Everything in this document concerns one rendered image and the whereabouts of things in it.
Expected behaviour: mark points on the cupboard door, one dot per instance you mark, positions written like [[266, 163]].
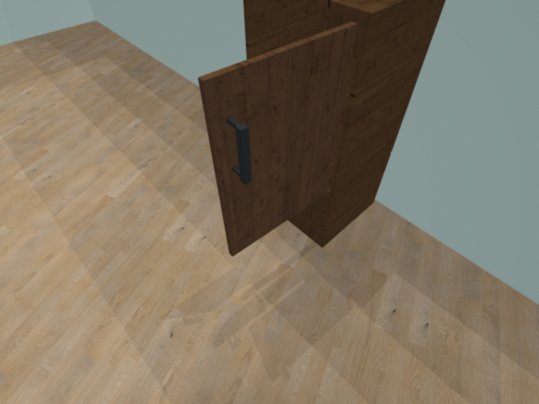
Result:
[[291, 100]]

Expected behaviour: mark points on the handle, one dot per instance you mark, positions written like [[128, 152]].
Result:
[[243, 151]]

